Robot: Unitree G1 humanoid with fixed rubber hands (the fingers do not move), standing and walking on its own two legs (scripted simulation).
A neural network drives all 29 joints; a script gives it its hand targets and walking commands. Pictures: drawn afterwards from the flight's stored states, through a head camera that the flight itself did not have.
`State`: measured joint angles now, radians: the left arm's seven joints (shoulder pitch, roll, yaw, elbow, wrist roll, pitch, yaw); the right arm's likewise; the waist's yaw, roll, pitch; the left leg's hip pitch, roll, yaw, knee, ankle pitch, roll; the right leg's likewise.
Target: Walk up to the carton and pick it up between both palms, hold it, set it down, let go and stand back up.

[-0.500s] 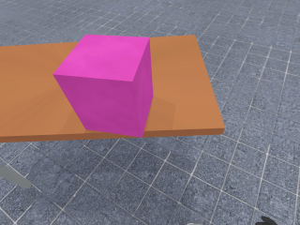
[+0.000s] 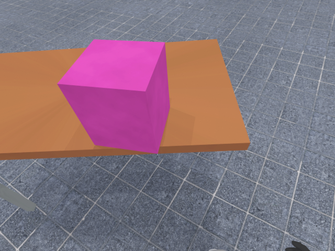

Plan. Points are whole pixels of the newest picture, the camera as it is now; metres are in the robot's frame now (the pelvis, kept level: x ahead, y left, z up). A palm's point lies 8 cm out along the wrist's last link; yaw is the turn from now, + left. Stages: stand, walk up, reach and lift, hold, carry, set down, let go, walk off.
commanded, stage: walk up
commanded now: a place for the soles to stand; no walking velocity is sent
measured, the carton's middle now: (126, 98) +0.52 +0.15 +0.06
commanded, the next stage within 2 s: none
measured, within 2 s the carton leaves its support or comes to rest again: neither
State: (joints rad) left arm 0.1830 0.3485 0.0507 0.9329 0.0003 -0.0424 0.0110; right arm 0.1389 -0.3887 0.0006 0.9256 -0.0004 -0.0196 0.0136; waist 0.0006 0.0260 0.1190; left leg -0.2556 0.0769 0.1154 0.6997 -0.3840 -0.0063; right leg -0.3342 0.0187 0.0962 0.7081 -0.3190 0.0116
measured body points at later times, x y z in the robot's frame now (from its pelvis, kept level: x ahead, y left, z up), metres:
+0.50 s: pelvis +0.00 +0.00 +0.00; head +0.03 -0.02 +0.45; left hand +0.09 +0.31 -0.11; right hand +0.11 -0.30 -0.13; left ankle +0.00 +0.13 -0.72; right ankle +0.04 -0.13 -0.72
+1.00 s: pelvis +0.00 +0.00 +0.00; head +0.03 -0.01 +0.45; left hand +0.09 +0.31 -0.11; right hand +0.11 -0.30 -0.12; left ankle +0.00 +0.13 -0.72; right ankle +0.04 -0.13 -0.72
